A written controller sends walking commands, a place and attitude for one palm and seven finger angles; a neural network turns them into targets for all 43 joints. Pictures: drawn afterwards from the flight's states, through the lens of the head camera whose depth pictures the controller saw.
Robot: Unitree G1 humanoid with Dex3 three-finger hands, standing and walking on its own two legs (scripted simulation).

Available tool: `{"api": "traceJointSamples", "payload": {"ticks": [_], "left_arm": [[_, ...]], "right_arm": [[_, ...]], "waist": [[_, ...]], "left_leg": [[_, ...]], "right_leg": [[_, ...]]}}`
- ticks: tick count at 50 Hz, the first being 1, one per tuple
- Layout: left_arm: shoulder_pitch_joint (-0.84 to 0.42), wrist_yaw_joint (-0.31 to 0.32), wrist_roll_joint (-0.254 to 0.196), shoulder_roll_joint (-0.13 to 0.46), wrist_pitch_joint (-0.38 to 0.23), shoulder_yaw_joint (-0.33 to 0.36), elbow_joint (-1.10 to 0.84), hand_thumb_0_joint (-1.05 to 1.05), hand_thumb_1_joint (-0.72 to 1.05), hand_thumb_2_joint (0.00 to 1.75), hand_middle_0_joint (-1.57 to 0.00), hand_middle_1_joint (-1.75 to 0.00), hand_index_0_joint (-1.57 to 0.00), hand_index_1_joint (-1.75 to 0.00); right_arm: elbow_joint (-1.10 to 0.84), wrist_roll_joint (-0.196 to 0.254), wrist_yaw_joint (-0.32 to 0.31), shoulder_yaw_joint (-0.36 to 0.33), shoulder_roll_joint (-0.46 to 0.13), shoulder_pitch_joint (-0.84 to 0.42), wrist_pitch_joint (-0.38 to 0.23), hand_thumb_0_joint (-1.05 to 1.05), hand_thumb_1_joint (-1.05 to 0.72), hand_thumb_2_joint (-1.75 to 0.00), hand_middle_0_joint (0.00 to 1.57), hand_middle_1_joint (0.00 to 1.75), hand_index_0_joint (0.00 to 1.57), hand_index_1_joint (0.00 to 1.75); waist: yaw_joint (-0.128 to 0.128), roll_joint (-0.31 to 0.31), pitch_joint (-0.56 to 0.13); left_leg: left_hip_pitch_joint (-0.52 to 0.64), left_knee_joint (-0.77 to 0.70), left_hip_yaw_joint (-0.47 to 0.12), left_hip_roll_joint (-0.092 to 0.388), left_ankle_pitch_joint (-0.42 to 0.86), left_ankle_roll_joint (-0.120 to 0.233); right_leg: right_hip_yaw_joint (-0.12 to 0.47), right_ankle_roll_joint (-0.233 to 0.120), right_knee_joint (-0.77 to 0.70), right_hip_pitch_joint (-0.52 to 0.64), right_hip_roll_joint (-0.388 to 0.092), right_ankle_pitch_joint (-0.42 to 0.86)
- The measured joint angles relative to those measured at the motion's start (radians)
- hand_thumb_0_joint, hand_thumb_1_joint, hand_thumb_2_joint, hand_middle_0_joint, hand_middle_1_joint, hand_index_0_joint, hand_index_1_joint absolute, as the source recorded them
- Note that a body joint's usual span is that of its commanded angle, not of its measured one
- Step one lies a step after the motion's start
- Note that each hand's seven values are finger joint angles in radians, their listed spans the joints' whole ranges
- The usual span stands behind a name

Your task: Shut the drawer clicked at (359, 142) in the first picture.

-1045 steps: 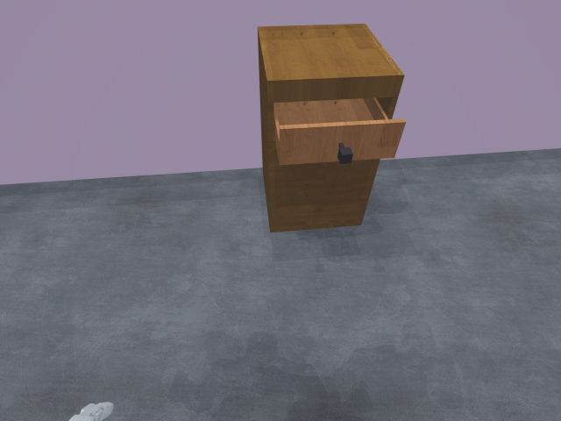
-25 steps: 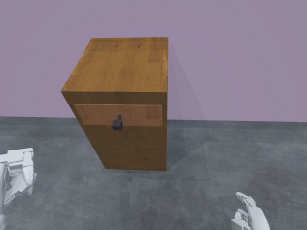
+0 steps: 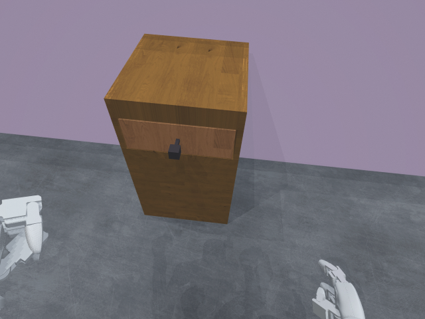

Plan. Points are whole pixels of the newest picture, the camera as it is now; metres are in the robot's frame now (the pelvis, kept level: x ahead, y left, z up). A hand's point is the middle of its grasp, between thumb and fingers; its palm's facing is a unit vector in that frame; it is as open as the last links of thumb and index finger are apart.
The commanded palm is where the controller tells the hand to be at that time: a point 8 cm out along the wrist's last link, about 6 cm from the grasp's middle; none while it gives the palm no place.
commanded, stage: step back with the hand held close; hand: left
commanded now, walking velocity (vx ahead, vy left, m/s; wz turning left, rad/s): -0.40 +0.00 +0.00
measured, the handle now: (175, 147) +0.65 +0.16 -0.17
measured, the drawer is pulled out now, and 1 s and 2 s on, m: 0.00 0.00 0.00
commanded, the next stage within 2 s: stop stepping back and stand still in 0.62 s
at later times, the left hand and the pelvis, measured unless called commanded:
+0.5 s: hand (26, 308) +0.11 +0.20 +0.18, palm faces +0.29 -0.80 -0.52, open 3.2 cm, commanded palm +0.04 +0.26 +0.18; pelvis -0.08 -0.03 +0.00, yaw +1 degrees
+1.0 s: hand out of the picture +0.01 +0.21 +0.18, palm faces +0.34 -0.83 -0.44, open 3.2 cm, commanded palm -0.05 +0.25 +0.18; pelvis -0.18 -0.02 +0.00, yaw -1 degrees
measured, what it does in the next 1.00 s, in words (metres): walks backwards: left foot, then right foot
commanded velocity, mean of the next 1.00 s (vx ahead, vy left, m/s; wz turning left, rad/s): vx -0.21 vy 0.00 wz -0.03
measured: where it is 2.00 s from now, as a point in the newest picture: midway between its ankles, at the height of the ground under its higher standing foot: outside the picture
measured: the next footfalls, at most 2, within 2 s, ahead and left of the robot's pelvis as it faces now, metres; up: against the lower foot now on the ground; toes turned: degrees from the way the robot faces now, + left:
left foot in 0.68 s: -0.12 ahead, +0.09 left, +0.00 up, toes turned +2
right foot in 0.88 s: -0.14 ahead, -0.11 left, +0.00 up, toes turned +0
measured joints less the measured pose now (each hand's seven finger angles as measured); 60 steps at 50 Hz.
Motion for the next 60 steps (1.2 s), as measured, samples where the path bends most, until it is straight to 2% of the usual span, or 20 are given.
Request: {"api": "traceJointSamples", "payload": {"ticks": [4, 10, 15, 20, 22, 24, 26, 27, 29, 31, 34, 36, 37, 40, 43, 44, 46, 48, 53, 60], "left_arm": [[-0.028, -0.004, 0.019, 0.027, -0.004, 0.029, -0.013, 0.01, 0.89, 0.90, -1.40, -1.60, -1.40, -1.60], [-0.033, -0.012, 0.012, 0.049, -0.041, 0.101, -0.032, 0.01, 0.89, 0.90, -1.40, -1.60, -1.40, -1.60], [-0.044, -0.028, -0.006, 0.057, -0.052, 0.064, -0.056, 0.01, 0.90, 0.90, -1.40, -1.60, -1.40, -1.60], [0.007, -0.044, -0.014, 0.087, -0.045, 0.064, -0.095, 0.01, 0.89, 0.90, -1.40, -1.60, -1.40, -1.60], [0.029, -0.044, -0.015, 0.104, -0.047, 0.086, -0.105, 0.01, 0.89, 0.90, -1.40, -1.60, -1.40, -1.60], [0.027, -0.035, -0.015, 0.105, -0.050, 0.083, -0.097, 0.01, 0.89, 0.90, -1.40, -1.60, -1.40, -1.60], [0.016, -0.025, -0.012, 0.078, -0.048, 0.070, -0.070, 0.01, 0.89, 0.90, -1.40, -1.60, -1.40, -1.60], [0.011, -0.020, -0.009, 0.061, -0.048, 0.068, -0.051, 0.01, 0.89, 0.90, -1.40, -1.60, -1.41, -1.60], [0.004, -0.007, -0.001, 0.033, -0.044, 0.068, -0.010, 0.01, 0.89, 0.90, -1.40, -1.60, -1.41, -1.60], [-0.009, 0.004, 0.003, 0.013, -0.032, 0.060, 0.018, 0.01, 0.89, 0.90, -1.40, -1.60, -1.41, -1.60], [-0.045, 0.006, 0.005, 0.003, -0.015, 0.032, 0.019, 0.01, 0.89, 0.90, -1.40, -1.60, -1.40, -1.60], [-0.073, -0.001, 0.010, 0.030, -0.008, 0.030, 0.005, 0.01, 0.89, 0.90, -1.40, -1.60, -1.40, -1.60], [-0.066, -0.007, 0.010, 0.043, -0.010, 0.036, -0.007, 0.01, 0.89, 0.90, -1.40, -1.60, -1.40, -1.60], [-0.016, -0.014, 0.003, 0.065, -0.002, 0.059, -0.065, 0.02, 0.89, 0.90, -1.40, -1.60, -1.40, -1.60], [0.038, -0.008, -0.005, 0.081, -0.006, 0.091, -0.137, 0.02, 0.89, 0.90, -1.40, -1.60, -1.40, -1.60], [0.047, -0.008, -0.005, 0.082, -0.015, 0.098, -0.147, 0.02, 0.89, 0.90, -1.40, -1.60, -1.40, -1.60], [0.036, -0.013, -0.005, 0.057, -0.024, 0.080, -0.128, 0.01, 0.89, 0.90, -1.40, -1.60, -1.40, -1.60], [0.019, -0.012, -0.010, 0.033, -0.016, 0.053, -0.085, 0.01, 0.89, 0.90, -1.40, -1.60, -1.41, -1.60], [0.012, 0.000, -0.011, -0.007, 0.032, 0.016, 0.017, 0.01, 0.89, 0.90, -1.40, -1.60, -1.41, -1.60], [0.004, 0.007, 0.022, -0.019, 0.058, 0.006, 0.041, 0.01, 0.89, 0.90, -1.40, -1.60, -1.41, -1.60]], "right_arm": [[-0.003, -0.008, -0.008, 0.000, 0.006, 0.025, -0.012, 0.01, -0.90, -0.90, 0.20, 0.30, 0.20, 0.30], [0.021, -0.018, 0.002, 0.001, 0.025, -0.001, -0.038, 0.01, -0.90, -0.90, 0.20, 0.30, 0.20, 0.30], [0.039, -0.022, 0.019, 0.001, 0.027, -0.070, -0.057, 0.01, -0.90, -0.90, 0.20, 0.30, 0.20, 0.30], [0.018, -0.021, 0.025, -0.003, 0.022, -0.085, -0.051, 0.01, -0.90, -0.90, 0.20, 0.30, 0.20, 0.30], [0.011, -0.014, 0.025, -0.009, 0.024, -0.077, -0.040, 0.01, -0.90, -0.90, 0.20, 0.30, 0.20, 0.30], [0.029, -0.009, 0.027, -0.025, 0.025, -0.058, -0.028, 0.01, -0.90, -0.90, 0.20, 0.30, 0.20, 0.30], [0.060, -0.010, 0.027, -0.039, 0.024, -0.035, -0.006, 0.01, -0.90, -0.90, 0.20, 0.30, 0.20, 0.30], [0.070, -0.009, 0.024, -0.042, 0.024, -0.023, 0.005, 0.01, -0.90, -0.90, 0.20, 0.30, 0.20, 0.30], [0.076, -0.008, 0.012, -0.041, 0.022, -0.005, 0.021, 0.01, -0.90, -0.90, 0.20, 0.30, 0.20, 0.30], [0.072, -0.007, -0.001, -0.039, 0.012, 0.000, 0.024, 0.01, -0.90, -0.90, 0.20, 0.30, 0.20, 0.30], [0.061, -0.006, -0.013, -0.044, -0.013, -0.021, 0.015, 0.01, -0.90, -0.90, 0.20, 0.30, 0.20, 0.30], [0.067, -0.004, -0.008, -0.047, 0.012, -0.045, 0.005, 0.01, -0.90, -0.90, 0.20, 0.30, 0.20, 0.30], [0.065, -0.006, -0.001, -0.042, 0.027, -0.048, -0.007, 0.01, -0.90, -0.90, 0.20, 0.30, 0.20, 0.30], [0.046, -0.015, 0.018, -0.020, 0.066, -0.033, -0.048, 0.01, -0.90, -0.90, 0.20, 0.30, 0.20, 0.30], [0.029, -0.005, 0.038, 0.006, 0.093, -0.007, -0.075, 0.01, -0.90, -0.90, 0.20, 0.30, 0.20, 0.30], [0.029, -0.002, 0.044, 0.013, 0.097, -0.003, -0.078, 0.01, -0.90, -0.90, 0.20, 0.30, 0.20, 0.30], [0.048, 0.000, 0.047, 0.021, 0.090, -0.009, -0.069, 0.01, -0.90, -0.90, 0.20, 0.30, 0.20, 0.30], [0.066, 0.004, 0.044, 0.023, 0.077, -0.001, -0.055, 0.01, -0.90, -0.90, 0.20, 0.30, 0.20, 0.30], [0.096, 0.006, 0.016, 0.010, 0.029, 0.043, -0.030, 0.01, -0.90, -0.90, 0.20, 0.30, 0.20, 0.30], [0.095, -0.006, -0.014, 0.000, 0.012, 0.086, -0.050, 0.01, -0.90, -0.90, 0.20, 0.30, 0.20, 0.30]], "waist": [[-0.015, -0.014, 0.007], [-0.002, -0.041, 0.004], [-0.002, -0.046, 0.070], [-0.007, -0.027, 0.075], [-0.015, -0.023, 0.064], [-0.018, -0.037, 0.036], [-0.019, -0.059, -0.002], [-0.018, -0.071, -0.020], [-0.017, -0.090, -0.045], [-0.019, -0.091, -0.051], [-0.031, -0.064, -0.016], [-0.016, -0.107, 0.032], [-0.009, -0.121, 0.038], [-0.010, -0.112, 0.025], [-0.006, -0.099, 0.005], [-0.001, -0.093, -0.001], [-0.004, -0.052, 0.000], [-0.011, -0.035, -0.010], [-0.033, -0.021, -0.051], [-0.028, -0.058, -0.054]], "left_leg": [[-0.018, -0.008, -0.016, -0.020, 0.021, 0.008], [-0.090, -0.012, -0.002, -0.020, 0.053, 0.004], [-0.097, -0.055, 0.003, -0.001, 0.114, -0.008], [-0.106, -0.051, 0.001, 0.030, 0.141, -0.024], [-0.132, 0.000, -0.009, 0.035, 0.049, -0.045], [-0.187, 0.185, -0.033, 0.009, -0.114, -0.085], [-0.209, 0.372, -0.037, -0.011, -0.179, -0.101], [-0.194, 0.407, -0.031, -0.011, -0.192, -0.106], [-0.128, 0.371, -0.022, 0.004, -0.218, -0.107], [-0.039, 0.230, -0.028, 0.024, -0.217, -0.101], [0.066, -0.020, -0.036, 0.058, -0.067, -0.082], [0.057, -0.009, -0.015, 0.036, -0.060, -0.086], [0.052, -0.006, -0.004, 0.035, -0.066, -0.089], [0.030, -0.002, 0.001, 0.061, -0.062, -0.098], [0.013, 0.021, 0.006, 0.087, -0.059, -0.111], [0.003, 0.040, 0.010, 0.096, -0.065, -0.116], [-0.002, 0.064, -0.018, 0.110, -0.099, -0.110], [0.001, 0.081, -0.036, 0.089, -0.128, -0.098], [0.071, 0.014, -0.025, 0.052, -0.082, -0.071], [0.106, -0.043, -0.014, 0.037, -0.044, -0.058]], "right_leg": [[0.061, 0.021, 0.103, -0.010, 0.017, -0.023], [0.131, 0.010, 0.091, 0.038, 0.025, -0.149], [0.131, 0.004, 0.084, 0.010, 0.039, -0.114], [0.091, -0.007, 0.106, -0.012, 0.042, -0.106], [0.074, -0.018, 0.095, -0.015, 0.043, -0.056], [0.067, -0.030, 0.085, -0.019, 0.027, -0.058], [0.069, -0.028, 0.054, -0.016, 0.001, -0.043], [0.073, -0.023, 0.036, -0.015, -0.011, -0.029], [0.081, -0.018, 0.008, -0.021, -0.028, -0.004], [0.081, -0.012, 0.002, -0.042, -0.035, 0.014], [0.054, 0.005, 0.044, -0.096, -0.034, 0.020], [0.086, 0.024, 0.105, -0.126, -0.052, 0.013], [0.094, 0.030, 0.157, -0.142, -0.049, -0.044], [0.079, 0.038, 0.289, -0.143, -0.029, -0.188], [0.049, 0.042, 0.145, -0.021, -0.034, -0.136], [0.045, 0.029, 0.082, 0.016, -0.031, -0.123], [0.035, -0.007, 0.054, 0.030, -0.002, -0.091], [0.032, -0.020, 0.035, 0.041, -0.001, -0.063], [0.026, -0.008, 0.030, 0.054, -0.017, -0.050], [0.043, 0.005, 0.051, 0.061, -0.028, -0.168]]}}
